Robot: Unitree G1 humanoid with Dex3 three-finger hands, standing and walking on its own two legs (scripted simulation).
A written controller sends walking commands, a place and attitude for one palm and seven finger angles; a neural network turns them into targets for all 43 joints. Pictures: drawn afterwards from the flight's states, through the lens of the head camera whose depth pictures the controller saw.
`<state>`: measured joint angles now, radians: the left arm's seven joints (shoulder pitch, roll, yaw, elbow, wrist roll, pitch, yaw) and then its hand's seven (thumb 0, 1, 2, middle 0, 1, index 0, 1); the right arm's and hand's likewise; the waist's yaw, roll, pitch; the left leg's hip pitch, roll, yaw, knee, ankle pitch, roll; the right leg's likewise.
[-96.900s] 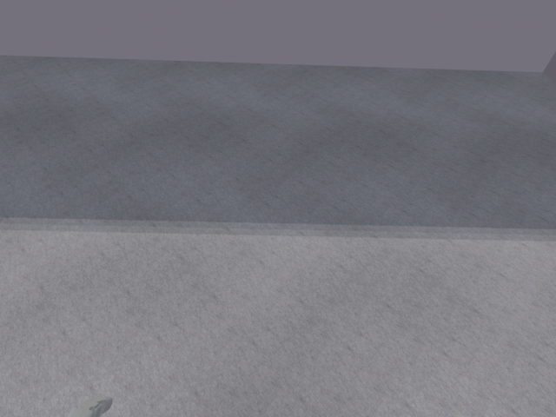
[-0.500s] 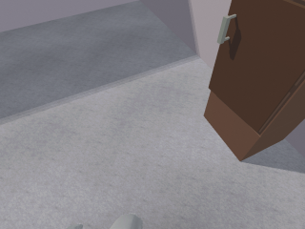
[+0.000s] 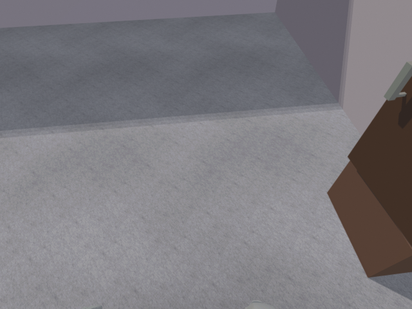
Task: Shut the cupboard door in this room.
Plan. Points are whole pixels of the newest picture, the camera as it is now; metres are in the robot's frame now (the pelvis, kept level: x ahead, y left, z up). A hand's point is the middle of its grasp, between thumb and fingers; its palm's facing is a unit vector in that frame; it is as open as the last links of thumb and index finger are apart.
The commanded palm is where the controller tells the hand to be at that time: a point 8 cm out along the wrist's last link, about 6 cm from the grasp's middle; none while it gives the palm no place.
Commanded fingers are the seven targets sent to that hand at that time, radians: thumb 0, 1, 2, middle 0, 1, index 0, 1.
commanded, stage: walk to a spot facing it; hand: left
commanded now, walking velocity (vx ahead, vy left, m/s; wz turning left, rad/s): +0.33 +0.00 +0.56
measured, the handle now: (406, 81) +0.74 -0.57 +0.03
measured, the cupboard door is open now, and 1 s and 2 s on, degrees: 5 5 5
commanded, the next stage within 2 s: turn to face it in 0.86 s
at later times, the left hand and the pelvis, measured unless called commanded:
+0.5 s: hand out of the picture +0.04 +0.15 -0.17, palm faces +0.43 -0.89 -0.14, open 7.4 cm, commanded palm none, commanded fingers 0.00 0.90 0.90 -0.20 -0.30 -0.20 -0.30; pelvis +0.15 +0.01 +0.00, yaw +21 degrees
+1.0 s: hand (97, 209) +0.38 +0.32 -0.15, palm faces +0.38 -0.90 -0.20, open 7.4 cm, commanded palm none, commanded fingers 0.00 0.90 0.90 -0.20 -0.30 -0.20 -0.30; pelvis +0.34 +0.11 +0.00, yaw +24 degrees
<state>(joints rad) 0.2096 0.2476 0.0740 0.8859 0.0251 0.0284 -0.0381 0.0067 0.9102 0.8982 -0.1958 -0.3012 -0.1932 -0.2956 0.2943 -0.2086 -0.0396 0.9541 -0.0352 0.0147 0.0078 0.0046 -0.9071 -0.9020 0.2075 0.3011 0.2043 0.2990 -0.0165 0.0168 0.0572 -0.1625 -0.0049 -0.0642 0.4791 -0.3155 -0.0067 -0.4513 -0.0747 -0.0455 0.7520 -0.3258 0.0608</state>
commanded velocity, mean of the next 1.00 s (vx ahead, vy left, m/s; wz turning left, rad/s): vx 0.31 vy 0.00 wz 0.25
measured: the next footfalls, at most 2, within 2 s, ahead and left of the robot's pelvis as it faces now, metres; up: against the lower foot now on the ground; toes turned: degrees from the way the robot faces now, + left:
right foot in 0.06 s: +0.13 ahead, -0.13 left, +0.00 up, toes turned -2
left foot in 0.54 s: +0.25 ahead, +0.17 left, +0.00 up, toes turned +30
